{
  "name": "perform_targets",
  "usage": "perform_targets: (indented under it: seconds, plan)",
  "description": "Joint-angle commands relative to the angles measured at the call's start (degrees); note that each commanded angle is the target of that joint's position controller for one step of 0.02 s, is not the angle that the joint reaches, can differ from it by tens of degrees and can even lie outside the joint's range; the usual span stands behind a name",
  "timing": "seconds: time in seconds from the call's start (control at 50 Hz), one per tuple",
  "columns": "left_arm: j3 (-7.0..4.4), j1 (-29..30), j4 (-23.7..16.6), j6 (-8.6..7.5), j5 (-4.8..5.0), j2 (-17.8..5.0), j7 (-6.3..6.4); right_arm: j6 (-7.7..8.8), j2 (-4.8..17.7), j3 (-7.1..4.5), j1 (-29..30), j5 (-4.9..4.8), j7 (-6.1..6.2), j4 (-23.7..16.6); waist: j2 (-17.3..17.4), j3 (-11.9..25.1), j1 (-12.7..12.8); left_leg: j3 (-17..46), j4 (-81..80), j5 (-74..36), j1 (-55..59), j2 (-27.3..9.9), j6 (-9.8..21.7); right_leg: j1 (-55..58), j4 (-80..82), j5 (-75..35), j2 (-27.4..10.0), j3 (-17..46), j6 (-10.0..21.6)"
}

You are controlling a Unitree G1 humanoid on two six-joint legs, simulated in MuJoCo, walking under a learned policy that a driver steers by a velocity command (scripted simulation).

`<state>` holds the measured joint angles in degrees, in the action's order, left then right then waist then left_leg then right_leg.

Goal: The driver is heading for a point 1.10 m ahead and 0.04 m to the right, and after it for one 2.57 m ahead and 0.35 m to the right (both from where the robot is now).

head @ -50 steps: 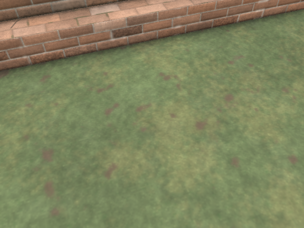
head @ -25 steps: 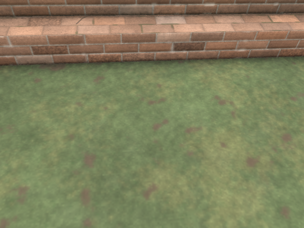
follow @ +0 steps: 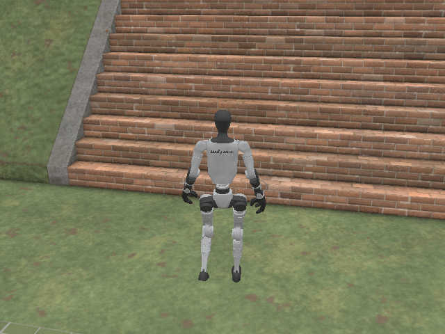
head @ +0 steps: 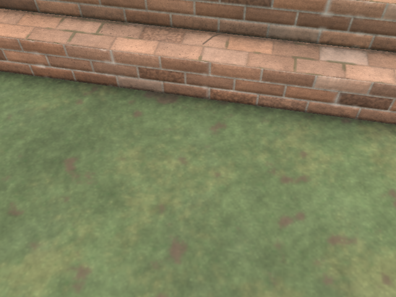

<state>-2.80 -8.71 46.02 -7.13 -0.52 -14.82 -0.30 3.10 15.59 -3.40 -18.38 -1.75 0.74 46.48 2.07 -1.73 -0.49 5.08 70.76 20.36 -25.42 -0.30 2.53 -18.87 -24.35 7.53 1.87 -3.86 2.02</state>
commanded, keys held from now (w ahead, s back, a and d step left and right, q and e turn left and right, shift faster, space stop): w+q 0.22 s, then w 0.04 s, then w+e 0.74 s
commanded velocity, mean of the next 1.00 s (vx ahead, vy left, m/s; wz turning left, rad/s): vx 0.50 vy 0.00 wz -0.04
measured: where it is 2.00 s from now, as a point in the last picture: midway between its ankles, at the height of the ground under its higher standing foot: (212, 166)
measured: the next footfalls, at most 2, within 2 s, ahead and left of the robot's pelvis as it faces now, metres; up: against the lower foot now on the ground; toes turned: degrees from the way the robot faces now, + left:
left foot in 0.38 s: +0.34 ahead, +0.20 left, +0.00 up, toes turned +13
right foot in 0.94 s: +0.65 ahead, -0.02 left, +0.00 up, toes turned -9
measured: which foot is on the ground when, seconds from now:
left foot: up 0.00-0.36, down 0.38-0.94, up 0.96-1.00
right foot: down 0.00-0.38, up 0.40-0.92, down 0.94-1.00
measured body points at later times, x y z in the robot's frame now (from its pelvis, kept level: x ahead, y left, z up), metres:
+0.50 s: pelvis +0.26 +0.09 +0.00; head +0.30 +0.11 +0.44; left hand +0.27 +0.37 -0.15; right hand +0.46 -0.14 -0.09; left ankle +0.30 +0.19 -0.74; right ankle +0.17 -0.09 -0.63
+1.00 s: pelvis +0.53 +0.06 -0.02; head +0.58 +0.05 +0.42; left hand +0.74 +0.30 -0.12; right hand +0.55 -0.22 -0.15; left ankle +0.35 +0.21 -0.65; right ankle +0.61 -0.02 -0.74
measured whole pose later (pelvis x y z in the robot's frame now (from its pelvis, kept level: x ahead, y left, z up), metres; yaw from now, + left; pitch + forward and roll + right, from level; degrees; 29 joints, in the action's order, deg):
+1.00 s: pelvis +0.53 +0.06 -0.02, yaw -8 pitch +2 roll +1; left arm -4.3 -5.9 42.0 -2.9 1.2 -15.7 -2.9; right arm 4.6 15.3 -4.0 -17.2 -1.1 0.9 47.9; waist -0.5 -3.5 -0.9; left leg -4.7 62.2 29.6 -9.9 -3.6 -1.5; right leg -29.0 -38.5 11.6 2.8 -3.4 6.7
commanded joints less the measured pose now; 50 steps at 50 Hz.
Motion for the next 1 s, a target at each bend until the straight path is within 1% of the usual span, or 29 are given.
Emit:
perform_targets:
  seconds: [0.02,0.06,0.1,0.2,0.28,0.32,0.34,0.36,0.38,0.4,0.42,0.44,0.46,0.48,0.5,0.52,0.56,0.62,0.72,0.78,0.82,0.84,0.88,0.9,0.92,0.94,0.96,0.98,1.0]
  plan:
    - [-1.36,-1.7,-1.2,-0.81,0.02,-4.8,-0.30,-0.36,2.0,-0.85,-1.9,-0.26,-0.28,-4.7,-6.4,2.7,0.0,1.6,-0.2,-3.2,-10.2,-7.1,-0.1,9.3,15.5,-1.2,-16.3,15.0,9.7]
    - [-1.99,-2.2,-0.1,-1.23,0.45,-6.4,-0.42,-0.99,1.5,-0.65,0.8,0.14,-0.19,-6.7,-5.5,0.9,-0.1,1.4,-3.8,-5.3,-13.0,-8.1,-0.5,8.4,17.3,-4.8,-17.0,11.3,10.7]
    - [-2.54,-3.1,0.6,-1.09,0.33,-7.9,-0.29,-0.98,1.8,-0.59,3.2,0.55,-0.31,-8.3,-4.5,0.6,0.3,1.6,-8.1,-9.8,-15.8,-8.5,-1.1,10.1,17.8,-7.8,-17.6,8.1,11.1]
    - [-2.85,-4.9,1.2,0.12,0.57,-10.0,0.12,0.05,1.5,-0.04,12.2,0.41,-2.29,-11.4,-4.3,-0.7,3.5,-3.0,-24.1,-22.4,-14.3,-7.2,-0.7,13.5,16.3,-10.5,-15.8,-1.2,8.4]
    - [-3.02,-9.6,3.3,1.42,1.92,-11.5,-0.17,0.01,1.0,0.42,18.1,0.30,-3.33,-14.7,-4.3,-2.9,5.5,-5.4,-31.9,-16.9,-12.4,-5.3,1.0,17.9,14.9,-8.6,-18.1,-1.6,7.6]
    - [-3.07,-10.2,4.4,2.33,2.63,-12.6,-0.30,0.21,2.4,-0.04,17.7,0.55,-3.48,-15.5,-5.5,-3.0,3.5,-7.1,-35.1,-9.8,-9.5,-3.2,2.7,20.5,11.5,-16.5,-19.6,-0.8,7.6]
    - [-3.01,-9.3,4.6,2.73,2.87,-13.2,-0.26,0.45,4.0,-0.84,14.2,0.84,-3.41,-14.8,-6.4,-0.8,0.5,-8.7,-37.8,-8.8,-3.4,-1.4,3.8,20.8,6.2,-26.1,-19.0,-1.4,6.8]
    - [-2.56,-8.6,4.9,3.12,2.91,-12.7,-0.21,0.69,6.4,-2.33,5.2,1.09,-3.13,-11.9,-5.8,4.2,-4.6,-10.7,-41.5,-12.7,9.5,1.2,5.1,18.2,-4.4,-33.9,-16.6,-3.5,5.5]
    - [-1.36,-9.1,4.4,2.86,2.08,-10.2,-0.14,0.55,10.7,-4.19,-5.0,1.46,-2.24,-9.1,-3.6,11.3,-8.9,-5.6,-39.2,-15.8,27.5,-2.6,7.2,7.4,-19.0,-27.1,-13.5,-4.4,3.1]
    - [1.04,-13.9,2.2,1.78,0.64,-2.3,-0.81,0.53,18.0,-5.29,-9.5,2.51,-1.29,-8.7,12.0,18.9,-5.7,22.5,-42.9,-12.4,47.2,-20.9,15.5,-16.0,-42.9,13.7,-3.9,-3.5,-1.1]
    - [0.33,-12.9,3.4,0.15,2.66,-6.0,-1.00,1.04,14.3,-4.32,-11.2,2.51,-1.36,-9.4,10.0,26.7,-8.0,37.5,-51.2,-11.9,47.5,-26.0,18.8,-21.0,-53.3,26.5,-0.8,9.9,-0.9]
    - [-1.08,-8.3,1.8,-0.05,4.66,-9.8,-1.02,1.52,10.8,-3.11,-8.1,2.56,-1.74,-8.7,6.4,17.6,-7.4,26.7,-51.2,-15.3,41.8,-23.5,15.3,-25.8,-55.0,22.6,-3.7,11.0,-0.3]
    - [-0.93,-5.7,1.0,0.13,4.10,-9.0,-0.80,1.76,8.5,-2.47,-4.1,2.02,-1.88,-8.6,4.8,12.1,-5.2,17.6,-51.6,-18.6,34.2,-20.9,13.0,-25.5,-51.7,17.7,-6.7,9.5,-0.2]
    - [-1.09,-4.7,1.3,0.71,2.81,-8.3,-0.44,2.01,6.2,-1.88,0.0,1.85,-2.09,-8.6,2.7,8.8,-3.1,11.8,-53.2,-20.0,27.5,-18.2,11.1,-23.1,-48.2,13.7,-8.8,9.0,-0.5]
    - [-1.52,-6.0,1.9,1.73,2.42,-8.0,-0.32,2.52,4.2,-1.42,2.6,1.92,-2.20,-8.7,3.9,6.9,-0.9,7.2,-55.6,-21.0,22.7,-16.2,9.8,-19.6,-46.0,10.5,-10.2,9.4,-0.6]
    - [-1.48,-7.9,2.5,2.76,2.55,-6.8,-0.36,3.11,3.6,-1.40,3.8,2.17,-2.22,-8.4,4.0,6.4,0.4,4.7,-57.9,-20.9,19.8,-15.5,9.5,-16.7,-45.4,8.0,-10.4,9.4,-0.8]
    - [-1.29,-8.5,2.7,4.08,2.67,-4.5,-0.36,4.19,4.0,-1.78,4.0,2.46,-1.89,-7.0,2.2,4.4,1.6,0.3,-60.8,-24.3,17.4,-15.3,9.8,-16.7,-43.7,5.1,-10.1,9.8,-1.3]
    - [-1.43,-5.1,1.4,4.68,2.36,-3.6,-0.18,4.38,4.5,-2.19,2.6,2.94,-0.80,-5.0,1.3,1.1,1.2,-5.6,-62.6,-25.7,18.6,-14.7,8.8,-21.8,-37.8,-1.6,-9.4,11.3,-1.8]
    - [-0.74,3.2,-1.7,4.28,1.54,-2.0,-1.71,3.79,6.5,-2.77,1.0,2.45,0.34,-2.9,0.7,-2.4,-1.4,-12.8,-64.1,-24.0,21.3,-14.5,7.1,-22.4,-21.8,-12.3,-8.3,7.1,-1.2]
    - [-0.31,8.3,-4.4,4.16,1.57,-1.5,-2.75,2.93,7.5,-3.21,-1.8,1.86,0.66,-1.2,0.0,-4.5,-3.4,-15.0,-62.6,-25.6,26.4,-16.2,6.7,-24.6,-16.8,-10.6,-8.0,4.4,0.2]
    - [-0.30,10.4,-6.1,4.13,1.70,-1.7,-3.46,2.09,8.0,-3.43,-2.5,1.33,0.69,-0.4,0.4,-4.9,-3.7,-16.1,-60.1,-29.3,30.1,-17.1,6.1,-25.2,-14.9,-6.6,-7.5,2.4,1.4]
    - [-0.42,10.6,-6.8,4.14,1.80,-1.9,-3.78,1.68,8.4,-3.54,-2.2,1.13,0.73,-0.2,0.8,-4.5,-3.2,-16.9,-58.2,-34.0,31.2,-17.3,5.6,-24.0,-14.0,-4.1,-6.7,1.1,2.2]
    - [-1.33,7.9,-7.4,4.33,2.03,-3.6,-4.00,0.90,10.3,-3.91,-0.8,0.81,1.03,-0.5,3.0,-1.0,-0.6,-18.3,-51.0,-53.8,32.1,-17.1,4.3,-16.6,-13.9,1.6,-2.9,-2.7,4.5]
    - [-2.27,3.2,-6.8,4.46,2.28,-5.3,-3.90,0.41,11.2,-4.06,0.1,0.64,1.21,-0.8,4.1,2.0,2.2,-18.9,-44.0,-62.4,31.7,-16.6,3.6,-10.3,-14.1,4.2,-0.4,-4.2,5.8]
    - [-3.88,-4.9,-5.0,4.50,2.42,-8.1,-3.48,0.04,11.7,-4.03,1.6,0.27,1.29,-1.1,3.6,6.4,7.0,-20.0,-32.9,-63.9,28.3,-14.8,2.1,1.5,-10.4,1.9,2.2,-4.7,7.8]
    - [-6.00,-14.1,-2.9,4.94,2.11,-12.6,-2.29,0.42,11.0,-3.59,1.6,0.62,1.48,-1.8,-0.2,11.3,11.2,-19.8,-16.6,-50.2,16.2,-12.3,-0.7,18.7,-7.7,-0.5,0.2,2.3,10.4]
    - [-7.09,-14.0,-2.8,4.91,2.27,-19.2,-1.54,1.92,1.5,-0.87,-3.8,2.91,0.58,-4.6,-17.0,14.8,4.2,-15.9,5.5,8.0,-10.9,-0.9,-4.8,37.9,-4.3,4.4,-15.5,33.8,20.5]
    - [-5.85,-15.9,-4.6,3.98,1.50,-16.3,-1.78,4.73,4.0,-0.57,0.1,0.82,-0.22,-5.9,-11.1,24.4,6.9,-0.5,13.2,14.4,-18.0,2.6,-3.8,43.1,6.2,11.8,-21.3,53.5,24.4]
    - [-4.86,-14.5,-4.2,3.32,1.13,-12.4,-1.98,5.88,6.9,-1.34,6.7,-1.31,-0.67,-7.7,-7.6,16.9,8.1,1.2,12.3,8.9,-23.2,-0.4,-2.2,39.2,8.1,8.2,-19.9,45.7,20.7]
